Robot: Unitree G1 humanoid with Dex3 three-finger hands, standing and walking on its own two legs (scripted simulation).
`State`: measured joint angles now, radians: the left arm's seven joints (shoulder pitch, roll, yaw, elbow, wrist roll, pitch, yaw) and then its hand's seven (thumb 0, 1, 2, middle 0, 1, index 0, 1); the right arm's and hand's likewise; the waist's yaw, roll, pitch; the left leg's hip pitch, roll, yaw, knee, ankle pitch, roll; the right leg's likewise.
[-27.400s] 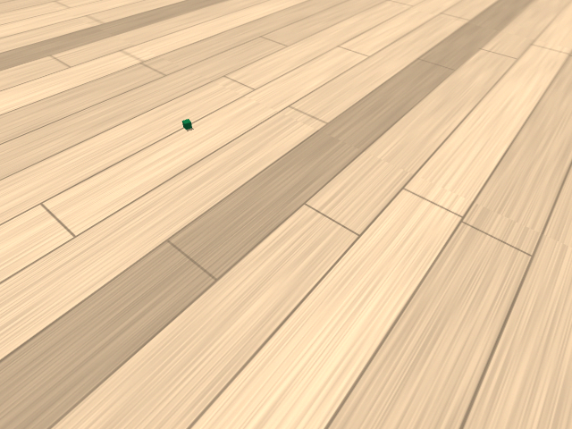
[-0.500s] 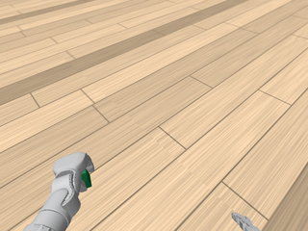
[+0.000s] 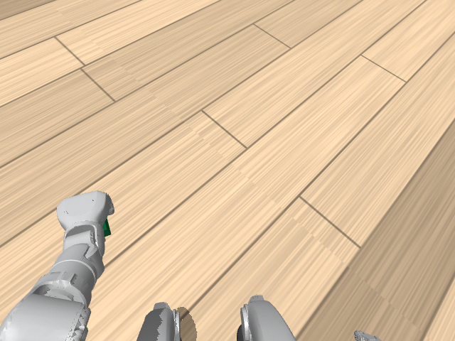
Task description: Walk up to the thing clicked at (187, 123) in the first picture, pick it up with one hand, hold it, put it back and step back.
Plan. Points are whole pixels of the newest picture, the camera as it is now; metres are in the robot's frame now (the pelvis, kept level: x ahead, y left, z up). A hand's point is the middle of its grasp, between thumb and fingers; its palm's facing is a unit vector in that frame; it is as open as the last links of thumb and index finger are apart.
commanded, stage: crouch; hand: left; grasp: from above
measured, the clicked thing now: (96, 226) +0.39 +0.24 -0.15
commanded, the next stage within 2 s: lower in 1.44 s
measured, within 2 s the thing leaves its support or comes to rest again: neither
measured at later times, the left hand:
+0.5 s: hand (120, 236) +0.42 +0.24 -0.35, palm faces -0.41 -0.14 -0.90, open 6.0 cm
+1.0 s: hand (127, 238) +0.45 +0.25 -0.45, palm faces -0.40 -0.16 -0.90, open 5.9 cm
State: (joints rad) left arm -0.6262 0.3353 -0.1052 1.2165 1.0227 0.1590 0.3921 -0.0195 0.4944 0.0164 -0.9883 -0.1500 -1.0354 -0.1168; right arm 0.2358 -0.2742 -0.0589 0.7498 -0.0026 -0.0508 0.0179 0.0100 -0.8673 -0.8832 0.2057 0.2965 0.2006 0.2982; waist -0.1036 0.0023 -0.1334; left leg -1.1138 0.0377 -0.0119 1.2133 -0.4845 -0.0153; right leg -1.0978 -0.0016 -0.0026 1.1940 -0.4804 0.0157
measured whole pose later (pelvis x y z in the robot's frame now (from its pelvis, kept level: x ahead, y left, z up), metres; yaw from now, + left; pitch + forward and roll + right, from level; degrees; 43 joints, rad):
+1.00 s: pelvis -0.05 +0.00 -0.29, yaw -5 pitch +36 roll -5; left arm -1.07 0.66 0.14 1.55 1.08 0.04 0.42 -0.05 0.52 0.00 -1.00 -0.12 -1.15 -0.09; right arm 0.16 -0.26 0.03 0.80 -0.14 -0.13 0.16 0.01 -0.88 -0.89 0.21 0.30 0.20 0.30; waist -0.25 0.01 -0.08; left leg -2.22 0.03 -0.10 2.27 -0.69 -0.01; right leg -2.17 0.02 -0.04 2.21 -0.67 0.03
